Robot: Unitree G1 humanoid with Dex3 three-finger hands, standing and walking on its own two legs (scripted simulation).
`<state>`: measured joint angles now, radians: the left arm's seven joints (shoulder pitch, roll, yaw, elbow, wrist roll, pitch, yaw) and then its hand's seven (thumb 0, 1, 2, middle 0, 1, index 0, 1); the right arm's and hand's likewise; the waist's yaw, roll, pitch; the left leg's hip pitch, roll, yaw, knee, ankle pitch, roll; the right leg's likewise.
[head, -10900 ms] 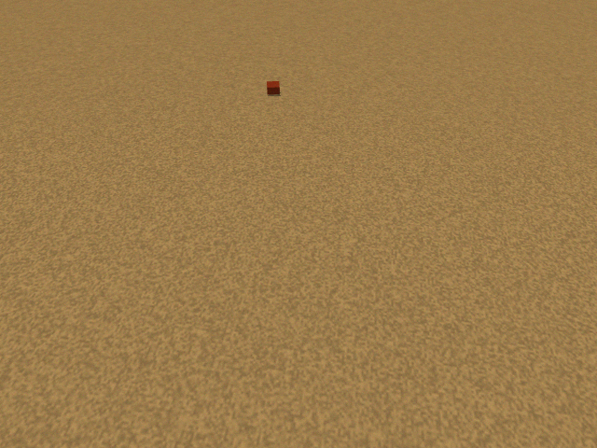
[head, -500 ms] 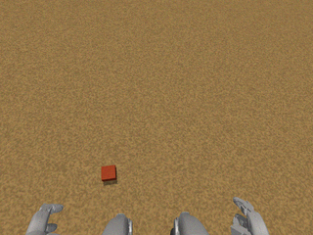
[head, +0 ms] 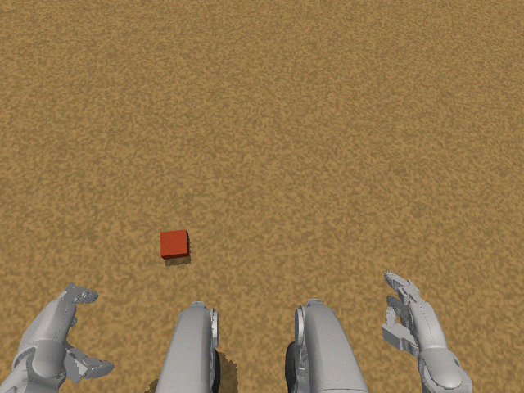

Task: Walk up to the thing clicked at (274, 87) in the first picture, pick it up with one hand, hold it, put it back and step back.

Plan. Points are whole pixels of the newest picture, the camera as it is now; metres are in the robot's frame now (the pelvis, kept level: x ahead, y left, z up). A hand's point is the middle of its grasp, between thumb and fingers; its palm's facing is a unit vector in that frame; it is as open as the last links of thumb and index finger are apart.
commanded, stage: rise first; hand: left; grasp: from above
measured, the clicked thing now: (175, 244) +0.47 +0.24 -0.58
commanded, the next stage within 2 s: none
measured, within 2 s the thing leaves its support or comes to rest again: neither
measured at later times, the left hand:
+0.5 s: hand (122, 276) +0.33 +0.30 -0.32, palm faces -0.45 -0.22 -0.87, open 12.5 cm
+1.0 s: hand (135, 259) +0.38 +0.30 -0.40, palm faces -0.43 -0.04 -0.90, open 13.0 cm
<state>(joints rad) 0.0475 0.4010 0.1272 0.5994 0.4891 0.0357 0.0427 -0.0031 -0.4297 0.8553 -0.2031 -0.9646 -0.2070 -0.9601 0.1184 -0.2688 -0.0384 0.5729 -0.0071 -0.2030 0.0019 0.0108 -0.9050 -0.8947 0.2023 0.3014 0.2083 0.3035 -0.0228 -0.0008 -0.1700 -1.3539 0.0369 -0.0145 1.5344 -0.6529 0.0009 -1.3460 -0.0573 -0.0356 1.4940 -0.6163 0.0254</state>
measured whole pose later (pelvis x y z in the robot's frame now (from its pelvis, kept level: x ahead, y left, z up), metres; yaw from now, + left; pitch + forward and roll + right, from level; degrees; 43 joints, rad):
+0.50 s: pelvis -0.06 +0.00 -0.19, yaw -2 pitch +33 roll -4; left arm -0.60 0.61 0.14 1.04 0.97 -0.20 0.20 0.00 -0.27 0.79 -0.33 -0.82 -0.33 -0.82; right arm 0.12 -0.28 -0.05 0.74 -0.05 -0.11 0.06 0.01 -0.90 -0.89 0.20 0.30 0.21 0.30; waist -0.07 0.02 -0.11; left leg -2.06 0.03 -0.07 2.15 -0.68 0.00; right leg -2.03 -0.05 -0.05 2.08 -0.63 0.01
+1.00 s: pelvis -0.06 +0.01 -0.24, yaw -4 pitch +34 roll -7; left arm -0.84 0.72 0.14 1.35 1.26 -0.24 0.40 0.00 -0.33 0.84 -0.27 -0.81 -0.27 -0.81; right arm 0.13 -0.27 -0.01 0.76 -0.12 -0.05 0.12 0.01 -0.90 -0.89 0.20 0.30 0.21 0.30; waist -0.17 0.00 -0.08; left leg -2.24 0.02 -0.09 2.32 -0.69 0.02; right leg -2.18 -0.06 -0.05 2.23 -0.64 0.04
